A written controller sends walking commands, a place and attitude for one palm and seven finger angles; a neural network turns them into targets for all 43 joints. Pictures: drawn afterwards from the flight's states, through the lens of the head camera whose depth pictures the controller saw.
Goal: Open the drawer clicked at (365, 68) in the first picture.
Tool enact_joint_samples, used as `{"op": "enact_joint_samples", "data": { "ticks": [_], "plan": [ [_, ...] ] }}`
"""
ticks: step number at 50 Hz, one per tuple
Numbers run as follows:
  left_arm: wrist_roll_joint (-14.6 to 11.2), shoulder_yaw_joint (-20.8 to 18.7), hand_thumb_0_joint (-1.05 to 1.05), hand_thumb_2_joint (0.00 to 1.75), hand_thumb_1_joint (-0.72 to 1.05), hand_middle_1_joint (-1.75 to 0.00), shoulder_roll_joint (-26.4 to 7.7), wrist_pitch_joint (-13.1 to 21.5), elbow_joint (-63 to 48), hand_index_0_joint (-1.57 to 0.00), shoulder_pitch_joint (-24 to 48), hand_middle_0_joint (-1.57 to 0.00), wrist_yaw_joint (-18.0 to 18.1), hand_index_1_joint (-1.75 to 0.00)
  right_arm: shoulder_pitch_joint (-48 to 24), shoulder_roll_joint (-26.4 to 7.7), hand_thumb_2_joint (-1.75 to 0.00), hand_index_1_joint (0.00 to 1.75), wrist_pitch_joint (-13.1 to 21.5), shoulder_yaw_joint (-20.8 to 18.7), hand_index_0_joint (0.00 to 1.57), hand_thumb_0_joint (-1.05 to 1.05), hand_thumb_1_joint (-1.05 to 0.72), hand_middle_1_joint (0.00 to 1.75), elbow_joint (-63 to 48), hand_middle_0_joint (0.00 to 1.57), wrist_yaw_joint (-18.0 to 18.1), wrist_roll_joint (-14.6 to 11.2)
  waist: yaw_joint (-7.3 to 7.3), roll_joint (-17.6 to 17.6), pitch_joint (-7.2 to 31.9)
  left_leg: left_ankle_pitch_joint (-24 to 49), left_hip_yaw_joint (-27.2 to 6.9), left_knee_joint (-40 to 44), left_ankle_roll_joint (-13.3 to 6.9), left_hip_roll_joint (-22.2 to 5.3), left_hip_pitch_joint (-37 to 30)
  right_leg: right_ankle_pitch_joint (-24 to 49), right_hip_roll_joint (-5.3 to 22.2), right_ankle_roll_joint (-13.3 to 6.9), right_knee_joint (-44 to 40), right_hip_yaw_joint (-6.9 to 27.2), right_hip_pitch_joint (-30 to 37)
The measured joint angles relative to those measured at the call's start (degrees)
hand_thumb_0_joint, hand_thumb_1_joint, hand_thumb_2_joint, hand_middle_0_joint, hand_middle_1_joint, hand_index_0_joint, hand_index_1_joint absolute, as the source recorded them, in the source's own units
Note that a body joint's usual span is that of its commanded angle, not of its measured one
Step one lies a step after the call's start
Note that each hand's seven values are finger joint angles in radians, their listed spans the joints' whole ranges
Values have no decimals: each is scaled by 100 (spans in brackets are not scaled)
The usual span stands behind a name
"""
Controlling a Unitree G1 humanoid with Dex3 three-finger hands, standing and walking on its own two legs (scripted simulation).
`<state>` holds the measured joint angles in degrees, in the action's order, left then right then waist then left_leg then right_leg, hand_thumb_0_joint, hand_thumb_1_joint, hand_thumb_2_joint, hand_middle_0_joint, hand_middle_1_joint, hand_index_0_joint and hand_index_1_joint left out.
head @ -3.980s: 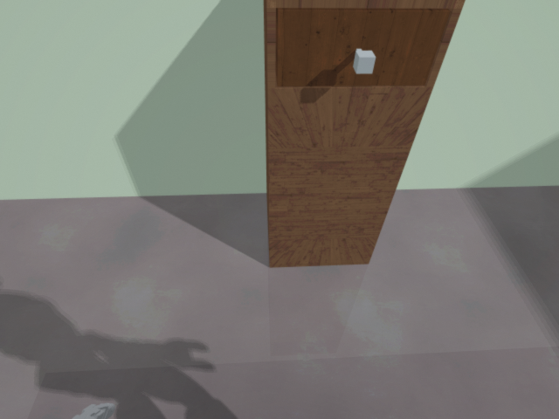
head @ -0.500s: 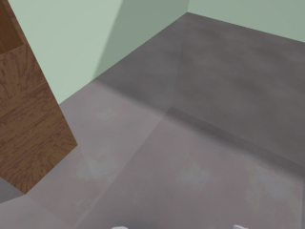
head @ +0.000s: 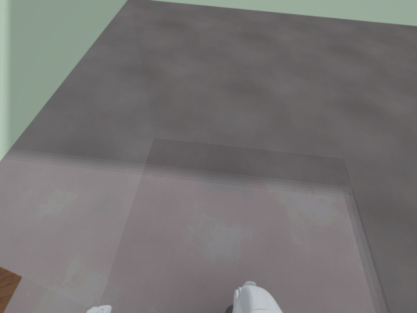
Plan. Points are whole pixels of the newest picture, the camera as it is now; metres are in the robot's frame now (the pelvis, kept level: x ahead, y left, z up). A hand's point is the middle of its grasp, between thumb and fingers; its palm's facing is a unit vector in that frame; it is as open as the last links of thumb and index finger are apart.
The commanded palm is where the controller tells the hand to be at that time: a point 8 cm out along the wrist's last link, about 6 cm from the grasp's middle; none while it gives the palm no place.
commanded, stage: walk to a spot facing it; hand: left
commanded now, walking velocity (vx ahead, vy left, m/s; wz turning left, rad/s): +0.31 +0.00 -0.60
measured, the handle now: out of the picture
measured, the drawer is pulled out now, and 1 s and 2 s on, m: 0.00 0.00 0.00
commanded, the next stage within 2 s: turn to face it in 0.40 s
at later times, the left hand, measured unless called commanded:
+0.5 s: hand (151, 251) +0.28 +0.14 -0.15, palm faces -0.15 -0.95 -0.26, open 7.3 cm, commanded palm none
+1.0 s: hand (155, 200) +0.42 +0.15 -0.17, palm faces -0.04 -0.99 -0.17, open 7.3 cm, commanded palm none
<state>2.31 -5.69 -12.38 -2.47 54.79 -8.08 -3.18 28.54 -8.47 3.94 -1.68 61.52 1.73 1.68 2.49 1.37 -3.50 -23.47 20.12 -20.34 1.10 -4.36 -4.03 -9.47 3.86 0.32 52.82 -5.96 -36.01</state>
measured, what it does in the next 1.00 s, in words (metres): walks ahead: right foot, then left foot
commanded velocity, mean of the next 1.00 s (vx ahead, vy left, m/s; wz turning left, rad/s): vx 0.13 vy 0.00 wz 0.12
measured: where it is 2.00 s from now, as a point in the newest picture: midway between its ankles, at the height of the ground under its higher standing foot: (227, 294)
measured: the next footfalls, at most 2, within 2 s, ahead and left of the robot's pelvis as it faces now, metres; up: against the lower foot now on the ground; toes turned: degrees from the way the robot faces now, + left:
right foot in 0.12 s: +0.20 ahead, -0.09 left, +0.00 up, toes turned -12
left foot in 0.72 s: +0.43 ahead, +0.02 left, +0.00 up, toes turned -8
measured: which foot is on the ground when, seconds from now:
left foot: down 0.00-0.12, up 0.14-0.70, down 0.72-1.00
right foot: up 0.00-0.10, down 0.12-0.72, up 0.74-1.00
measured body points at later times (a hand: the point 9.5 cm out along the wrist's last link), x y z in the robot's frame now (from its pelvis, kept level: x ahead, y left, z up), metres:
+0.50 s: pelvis +0.21 -0.05 +0.01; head +0.22 -0.07 +0.46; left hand +0.28 +0.19 -0.13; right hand +0.27 -0.30 -0.13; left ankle +0.32 +0.11 -0.65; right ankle +0.17 -0.09 -0.73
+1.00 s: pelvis +0.34 -0.02 +0.01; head +0.36 +0.00 +0.46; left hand +0.43 +0.21 -0.16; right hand +0.35 -0.27 -0.13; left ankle +0.39 +0.03 -0.73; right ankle +0.31 -0.20 -0.65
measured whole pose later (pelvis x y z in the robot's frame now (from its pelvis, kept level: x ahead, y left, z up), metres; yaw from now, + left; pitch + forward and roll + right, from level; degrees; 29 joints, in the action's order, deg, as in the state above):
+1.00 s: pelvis +0.34 -0.02 +0.01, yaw -6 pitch +0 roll -2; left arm 1.6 -4.6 -10.2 -1.3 56.7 -11.8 1.3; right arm 14.6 -10.3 -0.7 -2.3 57.1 0.5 0.9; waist 0.4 1.6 -2.1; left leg -9.1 0.1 -26.0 -5.5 3.8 16.8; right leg -18.1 4.2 3.9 62.2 2.1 -28.9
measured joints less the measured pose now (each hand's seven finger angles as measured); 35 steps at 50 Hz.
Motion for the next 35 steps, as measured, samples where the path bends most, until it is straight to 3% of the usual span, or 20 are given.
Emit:
{"op": "enact_joint_samples", "data": {
  "ticks": [4,6,9,11,16,22,28,33,35],
  "plan": [
    [-14,95,1,90,92,-30,93,159,-164,-20,386,-19,-5,-30,193,18,-89,30,-75,-7,20,1,-91,30,150,20,-54,-3,122,-106,-236,-504,271,-593,220,-257,-180,-371,-330,-327,-1220,-341,522],
    [-10,129,0,90,92,-30,72,346,-238,-20,416,-19,4,-30,279,50,-89,30,-156,0,20,1,-91,30,197,20,-111,-57,56,-46,-260,-522,230,-1940,244,-530,143,-40,-470,-593,-1661,-434,938],
    [-128,158,0,90,91,-30,49,468,-247,-20,359,-19,116,-30,-94,49,-89,30,-309,-24,20,1,-91,30,118,20,-144,-127,48,-5,-359,-388,-1005,-4969,177,-502,1528,-439,-653,-895,-1230,-323,1050],
    [-171,186,0,89,91,-30,41,430,-163,-20,212,-19,169,-30,-425,41,-89,30,-315,-49,20,1,-91,30,-56,20,-148,-104,70,14,-304,75,-1447,-5700,147,-490,2304,-520,-761,-864,-1509,-230,1387],
    [-147,173,-1,89,93,-30,116,499,80,-21,-254,-20,278,-30,-1274,-85,-89,30,-257,-101,20,1,-91,30,-593,20,-132,-22,-7,-134,11,772,-1853,-5163,201,-641,3627,-323,-957,-856,-2411,126,2042],
    [-117,187,0,89,93,-30,137,617,230,-21,-782,-20,278,-30,-1899,-190,-89,30,-240,-110,20,0,-91,30,-861,20,-185,13,-227,-310,288,1299,-1972,-4356,321,-571,4169,-384,-1029,-795,-2944,464,2557],
    [-89,262,0,89,92,-30,284,680,344,-20,-1304,-20,376,-30,-2249,-225,-89,30,-305,-75,20,0,-91,30,-841,20,-232,-4,-505,-337,312,1178,-1835,-3575,330,-334,4002,-673,-1062,-709,-3085,712,2959],
    [-76,377,0,89,91,-30,398,640,619,-20,-1614,-19,484,-30,-2352,-134,-89,30,-294,1,20,1,-91,30,-696,20,-244,-72,-567,-250,233,1140,-1595,-2353,148,22,3372,-1029,-1024,-569,-3131,711,3403],
    [-94,401,0,89,91,-30,410,599,739,-20,-1685,-20,510,-30,-2288,-67,-89,30,-239,51,20,1,-91,30,-636,20,-225,-86,-532,-166,201,1492,-1519,-1639,33,238,2919,-1293,-972,-490,-2883,624,3508]
  ]
}}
